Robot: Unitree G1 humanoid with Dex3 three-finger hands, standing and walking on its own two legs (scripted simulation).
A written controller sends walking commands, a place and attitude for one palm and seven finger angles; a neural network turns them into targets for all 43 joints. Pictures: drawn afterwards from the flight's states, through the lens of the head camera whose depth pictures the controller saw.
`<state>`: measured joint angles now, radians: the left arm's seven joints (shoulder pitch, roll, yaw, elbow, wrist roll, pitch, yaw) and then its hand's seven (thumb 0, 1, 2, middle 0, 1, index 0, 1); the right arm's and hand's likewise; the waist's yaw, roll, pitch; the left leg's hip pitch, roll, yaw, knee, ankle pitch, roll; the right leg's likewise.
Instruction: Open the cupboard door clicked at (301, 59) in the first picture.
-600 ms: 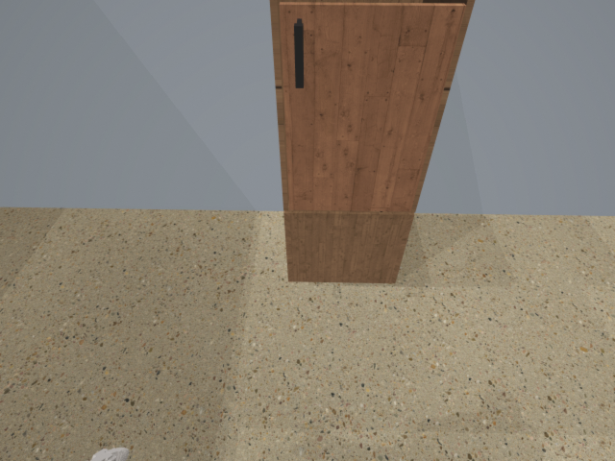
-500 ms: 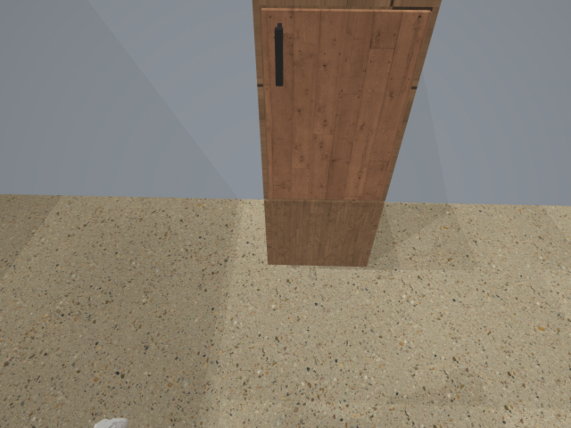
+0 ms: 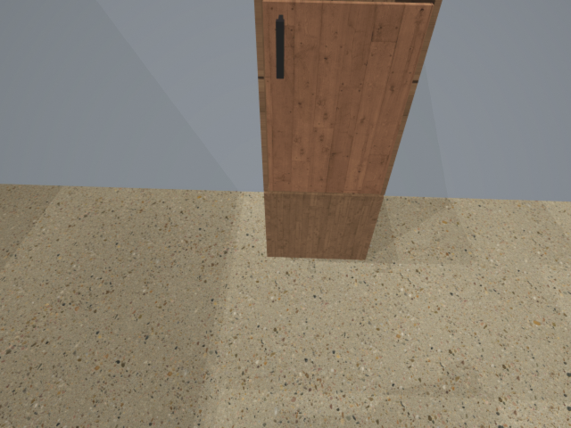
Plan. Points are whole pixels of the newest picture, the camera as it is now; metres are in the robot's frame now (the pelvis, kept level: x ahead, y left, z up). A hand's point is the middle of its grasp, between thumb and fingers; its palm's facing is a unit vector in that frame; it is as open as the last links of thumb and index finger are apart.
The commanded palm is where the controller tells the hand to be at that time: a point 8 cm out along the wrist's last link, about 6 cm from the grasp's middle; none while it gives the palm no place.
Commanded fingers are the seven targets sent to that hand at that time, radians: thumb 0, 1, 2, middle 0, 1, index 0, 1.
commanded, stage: stand and wait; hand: left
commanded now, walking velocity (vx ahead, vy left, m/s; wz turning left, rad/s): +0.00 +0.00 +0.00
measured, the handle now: (280, 47) +0.91 +0.07 +0.15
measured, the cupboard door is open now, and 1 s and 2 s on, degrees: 0 0 0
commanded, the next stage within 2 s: look at it before walking up in 0.22 s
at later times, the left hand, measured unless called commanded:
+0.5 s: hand out of the picture +0.07 +0.24 -0.15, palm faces -0.02 -0.94 -0.33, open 7.4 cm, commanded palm none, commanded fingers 0.00 0.90 0.90 -0.20 -0.30 -0.20 -0.30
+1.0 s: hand out of the picture +0.08 +0.25 -0.15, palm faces -0.02 -0.94 -0.33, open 7.4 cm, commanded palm none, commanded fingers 0.00 0.90 0.90 -0.20 -0.30 -0.20 -0.30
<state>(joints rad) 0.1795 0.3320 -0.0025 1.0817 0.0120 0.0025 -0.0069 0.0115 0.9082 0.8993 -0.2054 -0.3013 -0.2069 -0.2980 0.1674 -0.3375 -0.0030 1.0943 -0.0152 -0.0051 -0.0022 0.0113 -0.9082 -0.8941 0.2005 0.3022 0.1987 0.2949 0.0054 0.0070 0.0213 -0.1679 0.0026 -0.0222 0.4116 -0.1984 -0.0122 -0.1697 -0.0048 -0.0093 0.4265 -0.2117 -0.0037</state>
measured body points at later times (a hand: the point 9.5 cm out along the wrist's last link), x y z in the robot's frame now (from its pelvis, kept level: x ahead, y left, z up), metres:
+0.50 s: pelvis +0.00 +0.00 +0.00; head +0.00 +0.00 +0.45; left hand +0.07 +0.29 -0.13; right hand +0.07 -0.29 -0.14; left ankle +0.02 +0.13 -0.74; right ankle +0.01 -0.12 -0.74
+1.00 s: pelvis +0.01 +0.00 +0.00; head +0.01 +0.00 +0.45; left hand +0.08 +0.29 -0.13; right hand +0.09 -0.29 -0.13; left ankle +0.02 +0.13 -0.74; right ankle +0.01 -0.12 -0.74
